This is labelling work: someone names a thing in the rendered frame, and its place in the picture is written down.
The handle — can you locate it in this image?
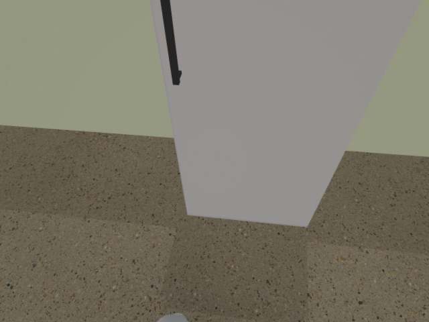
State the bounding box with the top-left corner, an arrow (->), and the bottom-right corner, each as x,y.
160,0 -> 182,85

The fridge door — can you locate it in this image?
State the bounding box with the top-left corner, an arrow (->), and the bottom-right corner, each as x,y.
152,0 -> 421,226

